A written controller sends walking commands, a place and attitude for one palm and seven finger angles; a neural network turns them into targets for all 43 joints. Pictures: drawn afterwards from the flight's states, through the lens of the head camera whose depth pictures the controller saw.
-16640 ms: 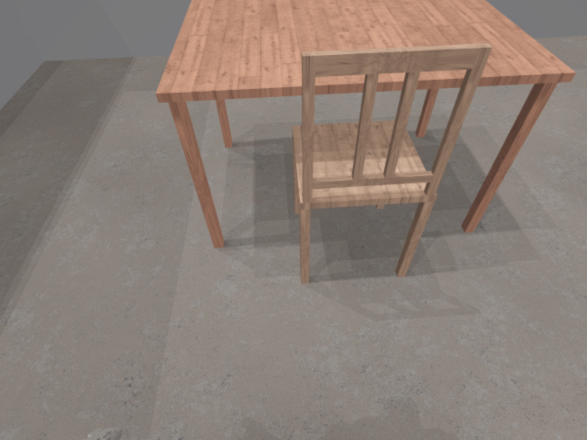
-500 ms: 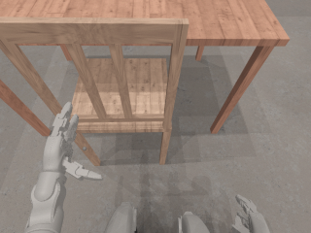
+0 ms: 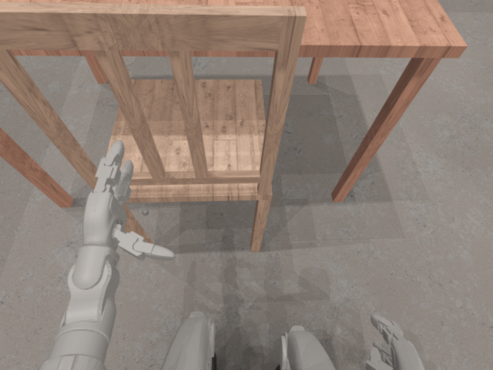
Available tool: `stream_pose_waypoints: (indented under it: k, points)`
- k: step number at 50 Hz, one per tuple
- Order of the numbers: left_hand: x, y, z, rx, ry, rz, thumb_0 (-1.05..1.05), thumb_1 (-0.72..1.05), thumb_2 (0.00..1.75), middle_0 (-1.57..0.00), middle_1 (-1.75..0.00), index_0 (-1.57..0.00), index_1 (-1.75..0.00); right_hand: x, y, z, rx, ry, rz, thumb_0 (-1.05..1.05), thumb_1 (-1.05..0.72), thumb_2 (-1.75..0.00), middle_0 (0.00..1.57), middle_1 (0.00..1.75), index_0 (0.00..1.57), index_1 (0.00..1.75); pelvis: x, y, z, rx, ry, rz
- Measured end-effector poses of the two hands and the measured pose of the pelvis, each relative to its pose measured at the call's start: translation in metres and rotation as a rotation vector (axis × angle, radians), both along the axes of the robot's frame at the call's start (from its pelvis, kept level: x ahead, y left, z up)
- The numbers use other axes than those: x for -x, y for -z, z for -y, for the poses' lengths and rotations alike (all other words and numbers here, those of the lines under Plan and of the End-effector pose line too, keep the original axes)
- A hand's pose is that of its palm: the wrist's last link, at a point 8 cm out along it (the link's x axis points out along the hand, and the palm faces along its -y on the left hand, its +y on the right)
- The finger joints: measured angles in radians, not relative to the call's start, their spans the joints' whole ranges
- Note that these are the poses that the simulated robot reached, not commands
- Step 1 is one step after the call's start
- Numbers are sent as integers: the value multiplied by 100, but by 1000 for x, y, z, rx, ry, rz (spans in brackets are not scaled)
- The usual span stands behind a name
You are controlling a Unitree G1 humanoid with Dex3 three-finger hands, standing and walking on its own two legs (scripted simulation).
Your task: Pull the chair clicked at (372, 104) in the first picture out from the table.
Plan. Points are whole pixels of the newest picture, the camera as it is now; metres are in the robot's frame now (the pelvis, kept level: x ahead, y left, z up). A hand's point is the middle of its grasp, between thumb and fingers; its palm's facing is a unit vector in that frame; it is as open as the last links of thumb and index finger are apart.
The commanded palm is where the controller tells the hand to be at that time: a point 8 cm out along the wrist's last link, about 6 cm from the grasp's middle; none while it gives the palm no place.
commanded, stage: aim the fingers beside a spindle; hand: left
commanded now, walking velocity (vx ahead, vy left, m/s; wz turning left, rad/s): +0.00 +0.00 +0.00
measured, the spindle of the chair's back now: (139, 127) +0.50 +0.20 +0.05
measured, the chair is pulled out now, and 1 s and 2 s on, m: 0.00 0.00 0.00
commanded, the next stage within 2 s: push the fingers through the gap in 0.72 s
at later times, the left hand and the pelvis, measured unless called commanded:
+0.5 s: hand (150, 207) +0.36 +0.17 +0.02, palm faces +0.06 -1.00 -0.04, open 16.9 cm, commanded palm +0.34 +0.22 +0.02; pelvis +0.00 +0.00 +0.00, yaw +0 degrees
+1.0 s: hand (150, 199) +0.38 +0.17 +0.01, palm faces +0.06 -1.00 -0.03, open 16.9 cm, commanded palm +0.36 +0.22 +0.02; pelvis +0.00 +0.00 -0.01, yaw +0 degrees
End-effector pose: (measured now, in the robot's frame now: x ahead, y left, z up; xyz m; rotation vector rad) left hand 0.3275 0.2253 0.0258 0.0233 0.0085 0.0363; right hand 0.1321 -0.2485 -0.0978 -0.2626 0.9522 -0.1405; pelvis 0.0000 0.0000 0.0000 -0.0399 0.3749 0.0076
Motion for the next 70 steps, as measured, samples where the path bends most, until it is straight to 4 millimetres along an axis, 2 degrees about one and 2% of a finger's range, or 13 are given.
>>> stream_pose_waypoints:
  k: [10,18,24,36,44,53,70]
  points:
    - [-20,6,7,-10,-8,13,-2,-50,30,-6,-8,-6,-8,15,12,2,-8,21,-58,1,-90,-90,21,30,20,30,3,7,0,-1,8,-20]
    - [-15,9,7,-17,-21,-12,-2,-50,30,-6,-8,-6,-8,23,13,3,-24,37,-89,1,-90,-90,21,30,20,30,1,4,2,-7,12,-19]
    - [-10,5,5,-19,-27,11,-2,-50,30,-6,-8,-6,-8,19,12,6,-18,32,-84,1,-90,-90,21,30,20,30,1,4,4,-7,9,-16]
    - [-12,10,-4,-9,-28,4,-2,-50,30,-6,-8,-6,-8,6,9,12,5,19,-45,1,-90,-90,20,30,20,30,1,7,7,-3,6,-20]
    - [-13,9,1,-5,-10,2,-2,-50,30,-6,-8,-6,-8,6,10,8,-1,15,-50,1,-90,-90,20,30,20,30,0,6,5,-1,4,-22]
    - [-35,8,1,-12,-21,17,-2,-50,30,-6,-8,-6,-8,16,16,6,-3,24,-83,1,-90,-90,21,30,20,30,1,9,4,2,5,-32]
    - [-71,8,2,-8,-23,5,-2,-50,30,-6,-8,-6,-8,52,21,12,5,75,-198,1,-90,-90,21,30,20,30,0,9,2,1,15,-53]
